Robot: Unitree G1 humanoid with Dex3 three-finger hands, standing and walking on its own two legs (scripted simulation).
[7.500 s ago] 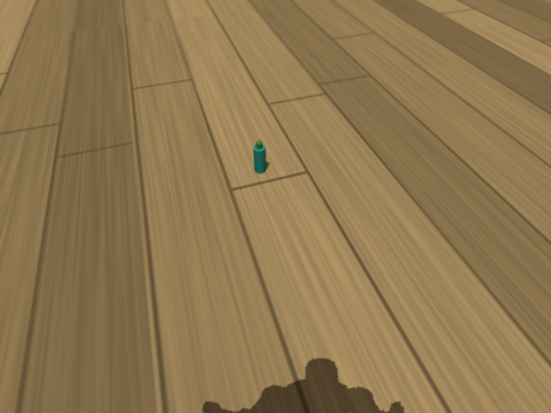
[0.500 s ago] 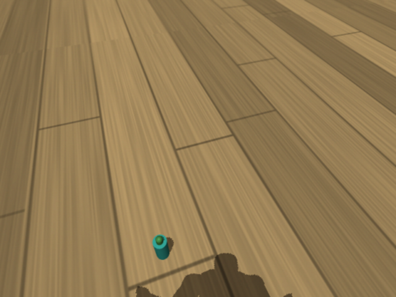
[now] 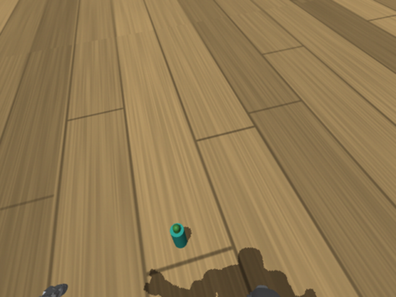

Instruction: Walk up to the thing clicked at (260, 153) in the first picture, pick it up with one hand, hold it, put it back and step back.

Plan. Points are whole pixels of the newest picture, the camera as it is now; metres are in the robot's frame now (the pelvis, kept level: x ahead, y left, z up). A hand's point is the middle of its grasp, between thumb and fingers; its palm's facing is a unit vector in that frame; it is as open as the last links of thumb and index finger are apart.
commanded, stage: walk up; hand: left
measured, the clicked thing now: (178, 234) +0.47 +0.16 -0.64
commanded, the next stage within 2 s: none
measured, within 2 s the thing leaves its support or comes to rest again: neither
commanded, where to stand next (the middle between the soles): +0.12 -0.01 m, yaw -5 degrees
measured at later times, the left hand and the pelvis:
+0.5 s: hand (114, 284) +0.18 +0.22 -0.13, palm faces -0.09 -0.93 -0.37, open 7.3 cm; pelvis +0.08 -0.03 +0.01, yaw -3 degrees
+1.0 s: hand (96, 291) +0.16 +0.26 -0.14, palm faces -0.13 -0.90 -0.41, open 7.3 cm; pelvis +0.06 -0.01 +0.01, yaw -6 degrees
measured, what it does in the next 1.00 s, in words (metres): steps on the spot: right foot, then left foot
